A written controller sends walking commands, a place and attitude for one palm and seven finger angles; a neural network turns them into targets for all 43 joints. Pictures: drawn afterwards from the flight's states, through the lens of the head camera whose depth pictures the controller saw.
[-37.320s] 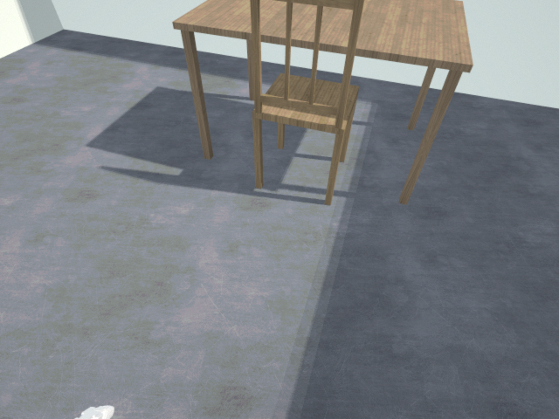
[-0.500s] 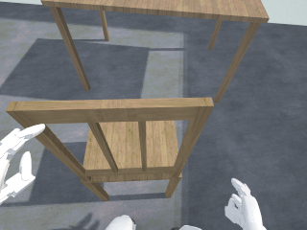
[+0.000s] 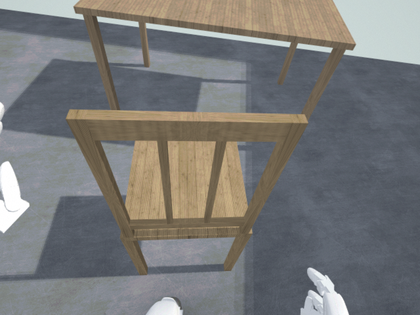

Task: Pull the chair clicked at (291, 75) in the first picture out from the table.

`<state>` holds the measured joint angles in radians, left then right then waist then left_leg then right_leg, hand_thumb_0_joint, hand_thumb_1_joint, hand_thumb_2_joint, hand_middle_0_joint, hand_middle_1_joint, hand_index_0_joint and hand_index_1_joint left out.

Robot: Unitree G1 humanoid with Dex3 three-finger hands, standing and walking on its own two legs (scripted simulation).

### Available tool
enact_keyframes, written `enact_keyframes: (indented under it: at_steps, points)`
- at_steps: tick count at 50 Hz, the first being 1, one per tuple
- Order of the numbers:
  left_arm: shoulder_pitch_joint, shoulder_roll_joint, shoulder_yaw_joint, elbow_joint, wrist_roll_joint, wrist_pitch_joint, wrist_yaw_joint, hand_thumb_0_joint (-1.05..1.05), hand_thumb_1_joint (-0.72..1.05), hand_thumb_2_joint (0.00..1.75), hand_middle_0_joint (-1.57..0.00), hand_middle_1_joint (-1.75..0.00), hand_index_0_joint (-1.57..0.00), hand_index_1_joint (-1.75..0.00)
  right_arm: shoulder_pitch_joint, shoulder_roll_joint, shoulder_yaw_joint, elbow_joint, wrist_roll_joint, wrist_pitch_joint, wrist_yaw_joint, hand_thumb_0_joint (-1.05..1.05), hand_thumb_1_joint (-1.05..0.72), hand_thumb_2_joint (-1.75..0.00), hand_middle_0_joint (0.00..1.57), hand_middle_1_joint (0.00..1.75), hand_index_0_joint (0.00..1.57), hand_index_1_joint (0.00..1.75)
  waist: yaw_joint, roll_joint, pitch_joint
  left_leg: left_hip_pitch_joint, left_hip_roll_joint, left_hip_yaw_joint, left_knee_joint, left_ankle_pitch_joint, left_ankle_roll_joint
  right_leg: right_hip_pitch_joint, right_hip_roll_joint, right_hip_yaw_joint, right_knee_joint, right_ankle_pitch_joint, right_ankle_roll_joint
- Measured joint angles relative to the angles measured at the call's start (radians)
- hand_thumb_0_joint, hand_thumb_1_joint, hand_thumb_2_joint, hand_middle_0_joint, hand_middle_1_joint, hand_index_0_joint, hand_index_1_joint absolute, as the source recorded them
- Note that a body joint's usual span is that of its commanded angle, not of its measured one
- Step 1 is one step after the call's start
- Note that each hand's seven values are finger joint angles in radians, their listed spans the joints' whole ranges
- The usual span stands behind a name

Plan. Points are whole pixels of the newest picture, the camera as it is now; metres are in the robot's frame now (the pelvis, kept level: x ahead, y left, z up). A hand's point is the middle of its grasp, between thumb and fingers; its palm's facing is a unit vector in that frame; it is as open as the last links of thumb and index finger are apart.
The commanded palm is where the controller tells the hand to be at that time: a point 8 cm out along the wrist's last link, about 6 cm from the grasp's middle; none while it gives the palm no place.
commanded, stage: step back with the hand held close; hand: left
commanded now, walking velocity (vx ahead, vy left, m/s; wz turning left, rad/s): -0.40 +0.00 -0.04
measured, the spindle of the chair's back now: (166, 189) +0.38 +0.12 -0.04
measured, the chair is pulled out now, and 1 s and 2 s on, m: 0.69 0.69 0.69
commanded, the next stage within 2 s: stop stepping back and stand still in 0.08 s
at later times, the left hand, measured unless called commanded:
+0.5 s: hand (19, 291) +0.13 +0.21 +0.18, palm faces +0.29 -0.81 -0.51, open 7.4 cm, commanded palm +0.07 +0.27 +0.19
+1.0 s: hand out of the picture +0.06 +0.23 +0.20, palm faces +0.40 -0.72 -0.57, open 7.4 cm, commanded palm +0.01 +0.27 +0.19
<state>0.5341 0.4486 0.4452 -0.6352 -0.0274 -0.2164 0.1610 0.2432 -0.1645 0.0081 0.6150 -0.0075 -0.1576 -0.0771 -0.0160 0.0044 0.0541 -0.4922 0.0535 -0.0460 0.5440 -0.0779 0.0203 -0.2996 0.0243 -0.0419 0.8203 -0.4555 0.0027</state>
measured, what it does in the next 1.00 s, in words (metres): walks backwards: right foot, then left foot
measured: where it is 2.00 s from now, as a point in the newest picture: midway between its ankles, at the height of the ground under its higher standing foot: outside the picture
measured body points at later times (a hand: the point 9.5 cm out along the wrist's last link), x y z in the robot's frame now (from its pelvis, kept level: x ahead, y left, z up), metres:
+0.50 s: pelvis -0.09 -0.02 +0.00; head -0.08 -0.01 +0.45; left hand +0.10 +0.25 +0.21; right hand +0.06 -0.28 -0.06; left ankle -0.01 +0.08 -0.73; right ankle -0.03 -0.15 -0.73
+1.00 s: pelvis -0.14 -0.02 +0.00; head -0.15 -0.02 +0.45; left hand +0.03 +0.27 +0.23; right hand -0.03 -0.25 -0.10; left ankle -0.15 +0.10 -0.73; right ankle -0.15 -0.11 -0.73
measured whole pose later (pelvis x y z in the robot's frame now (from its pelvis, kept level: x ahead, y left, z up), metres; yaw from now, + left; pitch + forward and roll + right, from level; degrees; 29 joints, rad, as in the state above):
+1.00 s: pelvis -0.14 -0.02 +0.00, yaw -2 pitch +0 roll +0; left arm 0.61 0.48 0.49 -0.52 -0.02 -0.26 0.14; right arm 0.31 -0.16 0.00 0.67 0.01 -0.13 -0.06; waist -0.02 0.01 -0.04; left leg -0.25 0.01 0.00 0.58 -0.33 0.00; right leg -0.23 -0.01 -0.11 0.51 -0.30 -0.01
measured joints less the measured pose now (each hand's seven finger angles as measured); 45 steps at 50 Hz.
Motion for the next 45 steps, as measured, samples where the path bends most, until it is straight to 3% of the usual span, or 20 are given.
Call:
enact_keyframes:
  at_steps: [3, 5, 7, 9, 12, 13, 15, 18, 20, 22, 24, 27, 29, 32, 34, 37, 38, 40, 43, 45]
  points:
    - [0.061, 0.057, 0.095, -0.055, -0.030, -0.065, 0.003, 0.02, 0.89, 0.89, -0.21, -0.30, -0.22, -0.30, -0.026, 0.007, -0.001, 0.017, -0.010, -0.021, 0.009, 0.01, -0.91, -0.90, 0.20, 0.30, 0.21, 0.30, 0.035, -0.006, -0.016, -0.039, 0.006, 0.019, -0.055, 0.057, -0.018, 0.097, 0.000, 0.005, -0.138, -0.041, -0.020]
    - [0.062, 0.077, 0.135, -0.025, -0.043, -0.091, -0.001, 0.02, 0.89, 0.89, -0.21, -0.30, -0.21, -0.30, -0.061, 0.003, -0.006, 0.032, -0.016, -0.027, 0.012, 0.01, -0.90, -0.90, 0.20, 0.30, 0.21, 0.30, 0.059, 0.005, -0.016, -0.066, 0.010, 0.039, -0.070, 0.084, -0.025, 0.176, -0.009, 0.011, -0.304, 0.019, -0.032]
    - [0.024, 0.054, 0.120, 0.042, -0.043, -0.104, -0.017, 0.01, 0.89, 0.90, -0.21, -0.30, -0.21, -0.30, -0.109, -0.022, -0.017, 0.050, -0.015, -0.022, 0.016, 0.01, -0.90, -0.90, 0.20, 0.30, 0.21, 0.30, 0.071, 0.075, 0.011, -0.083, 0.041, 0.032, -0.045, 0.092, -0.029, 0.231, 0.015, 0.007, -0.418, 0.041, -0.002]
    - [-0.001, 0.022, 0.068, 0.107, -0.039, -0.096, -0.036, 0.01, 0.89, 0.90, -0.21, -0.30, -0.21, -0.30, -0.124, -0.044, -0.027, 0.079, -0.003, -0.006, 0.016, 0.01, -0.91, -0.90, 0.20, 0.30, 0.21, 0.30, 0.066, 0.134, 0.022, -0.065, 0.041, 0.009, 0.060, -0.002, -0.026, 0.263, 0.035, 0.009, -0.437, 0.072, 0.017]
    - [0.026, -0.010, 0.015, 0.153, -0.036, -0.073, -0.053, 0.01, 0.89, 0.90, -0.21, -0.30, -0.21, -0.30, -0.088, -0.036, -0.024, 0.083, 0.030, 0.038, 0.014, 0.01, -0.91, -0.90, 0.20, 0.30, 0.21, 0.30, 0.046, 0.073, -0.038, 0.017, -0.049, 0.051, 0.212, -0.198, -0.012, 0.245, -0.029, 0.033, -0.386, 0.060, 0.028]
    - [0.046, -0.024, 0.008, 0.163, -0.035, -0.058, -0.055, 0.01, 0.89, 0.90, -0.21, -0.30, -0.21, -0.30, -0.075, -0.037, -0.017, 0.068, 0.035, 0.049, 0.011, 0.01, -0.91, -0.90, 0.21, 0.30, 0.21, 0.30, 0.031, 0.057, -0.058, 0.070, -0.061, 0.069, 0.165, -0.132, -0.002, 0.222, -0.043, 0.024, -0.343, 0.057, 0.030]
    - [0.058, -0.044, -0.005, 0.186, -0.035, -0.022, -0.058, 0.01, 0.89, 0.90, -0.21, -0.30, -0.21, -0.30, -0.072, -0.040, -0.014, 0.040, 0.034, 0.057, 0.008, 0.01, -0.91, -0.90, 0.21, 0.30, 0.21, 0.30, 0.000, 0.040, -0.062, 0.147, -0.067, 0.077, 0.045, -0.148, 0.028, 0.134, -0.055, 0.002, -0.171, 0.099, 0.033]
    - [0.024, -0.043, -0.026, 0.201, -0.029, 0.028, -0.052, 0.01, 0.89, 0.90, -0.21, -0.30, -0.21, -0.30, -0.079, -0.028, -0.025, 0.012, 0.019, 0.038, 0.018, 0.01, -0.91, -0.90, 0.20, 0.30, 0.21, 0.30, -0.016, -0.011, -0.012, 0.202, -0.073, 0.087, -0.025, -0.138, 0.031, 0.014, -0.040, 0.045, 0.029, -0.020, 0.016]
    - [0.015, -0.033, -0.036, 0.164, -0.025, 0.055, -0.043, 0.02, 0.89, 0.89, -0.21, -0.30, -0.21, -0.30, -0.072, -0.026, -0.024, 0.000, 0.016, 0.025, 0.018, 0.01, -0.91, -0.90, 0.20, 0.30, 0.21, 0.30, -0.021, -0.036, 0.008, 0.216, -0.070, 0.080, -0.047, -0.107, 0.021, -0.019, -0.042, 0.026, -0.019, -0.034, 0.016]
    - [0.030, -0.014, -0.034, 0.106, -0.022, 0.059, -0.032, 0.02, 0.89, 0.89, -0.21, -0.30, -0.22, -0.30, -0.057, -0.031, -0.020, -0.016, 0.020, 0.018, 0.017, 0.01, -0.91, -0.90, 0.20, 0.30, 0.21, 0.30, -0.025, -0.048, 0.019, 0.213, -0.065, 0.072, -0.041, -0.094, 0.013, -0.018, -0.053, -0.002, -0.138, 0.030, 0.015]
    - [0.056, 0.011, -0.021, 0.060, -0.016, 0.038, -0.026, 0.02, 0.89, 0.89, -0.21, -0.30, -0.22, -0.30, -0.034, -0.039, -0.022, -0.032, 0.024, 0.015, 0.014, 0.01, -0.91, -0.90, 0.20, 0.30, 0.21, 0.30, -0.027, -0.046, 0.019, 0.192, -0.065, 0.061, -0.002, -0.104, 0.007, 0.005, -0.065, -0.024, -0.237, 0.111, 0.014]
    - [0.075, 0.033, 0.001, 0.070, -0.001, -0.002, -0.026, 0.02, 0.89, 0.89, -0.21, -0.30, -0.22, -0.30, -0.001, -0.051, -0.039, -0.022, 0.025, 0.032, 0.008, 0.01, -0.91, -0.90, 0.20, 0.30, 0.20, 0.30, -0.029, -0.001, 0.003, 0.153, -0.052, 0.034, 0.085, -0.203, 0.004, 0.011, -0.057, -0.062, -0.249, 0.202, 0.000]
    - [0.072, 0.034, 0.019, 0.096, 0.001, -0.016, -0.027, 0.02, 0.89, 0.89, -0.21, -0.30, -0.22, -0.30, 0.019, -0.057, -0.047, 0.002, 0.024, 0.051, 0.007, 0.01, -0.91, -0.90, 0.20, 0.30, 0.20, 0.30, -0.004, 0.010, -0.029, 0.093, -0.063, 0.031, 0.237, -0.338, -0.010, -0.014, -0.059, -0.059, -0.243, 0.213, -0.020]
    - [0.029, -0.017, 0.030, 0.165, -0.002, -0.012, -0.023, 0.01, 0.89, 0.89, -0.21, -0.30, -0.22, -0.30, 0.019, -0.064, -0.040, 0.067, 0.016, 0.085, 0.006, 0.01, -0.91, -0.90, 0.20, 0.30, 0.20, 0.30, 0.033, -0.014, -0.075, 0.046, -0.086, 0.063, 0.500, -0.344, -0.012, -0.056, -0.086, -0.028, -0.254, 0.227, -0.027]
    - [-0.011, -0.054, 0.021, 0.228, -0.003, 0.005, -0.015, 0.01, 0.89, 0.89, -0.21, -0.30, -0.22, -0.30, 0.030, -0.065, -0.029, 0.082, 0.014, 0.093, 0.000, 0.01, -0.91, -0.90, 0.20, 0.30, 0.20, 0.30, 0.033, -0.020, -0.108, 0.106, -0.071, 0.085, 0.433, -0.356, 0.000, -0.070, -0.108, -0.046, -0.279, 0.211, -0.018]
    - [-0.064, -0.093, -0.012, 0.248, -0.002, 0.037, 0.004, 0.01, 0.89, 0.90, -0.21, -0.30, -0.21, -0.30, 0.045, -0.074, -0.024, 0.057, 0.009, 0.064, -0.012, 0.01, -0.91, -0.90, 0.20, 0.30, 0.21, 0.30, 0.007, 0.000, -0.116, 0.257, -0.048, 0.075, 0.101, -0.374, 0.019, -0.105, -0.111, -0.085, -0.271, 0.187, -0.008]
    - [-0.082, -0.094, -0.025, 0.232, 0.000, 0.042, 0.010, 0.01, 0.89, 0.90, -0.20, -0.30, -0.21, -0.30, 0.041, -0.072, -0.028, 0.047, 0.006, 0.049, -0.014, 0.01, -0.91, -0.90, 0.20, 0.30, 0.21, 0.30, -0.007, -0.001, -0.097, 0.280, -0.049, 0.065, 0.022, -0.312, 0.024, -0.125, -0.113, -0.087, -0.236, 0.172, -0.002]
    - [-0.092, -0.083, -0.040, 0.201, 0.012, 0.045, 0.013, 0.02, 0.89, 0.90, -0.20, -0.30, -0.21, -0.30, 0.024, -0.042, -0.033, 0.047, 0.003, 0.033, -0.011, 0.01, -0.91, -0.90, 0.20, 0.30, 0.21, 0.30, -0.011, -0.049, -0.047, 0.292, -0.077, 0.083, 0.028, -0.249, 0.016, -0.158, -0.115, -0.032, -0.099, 0.093, 0.009]
    - [-0.015, -0.061, -0.050, 0.169, 0.025, 0.030, -0.005, 0.02, 0.89, 0.90, -0.21, -0.30, -0.21, -0.30, 0.047, -0.002, -0.033, 0.048, 0.006, 0.019, 0.009, 0.01, -0.91, -0.90, 0.20, 0.30, 0.20, 0.30, -0.046, -0.053, -0.072, 0.304, -0.078, 0.071, 0.001, -0.240, 0.010, -0.183, -0.073, -0.012, 0.149, 0.071, 0.014]
    - [0.027, -0.036, -0.047, 0.141, 0.028, 0.014, -0.017, 0.02, 0.89, 0.90, -0.21, -0.30, -0.21, -0.30, 0.069, 0.011, -0.029, 0.052, 0.012, 0.016, 0.019, 0.01, -0.91, -0.90, 0.20, 0.30, 0.20, 0.30, -0.052, -0.033, -0.092, 0.301, -0.067, 0.046, -0.026, -0.224, 0.004, -0.133, -0.053, -0.035, 0.111, 0.075, 0.007]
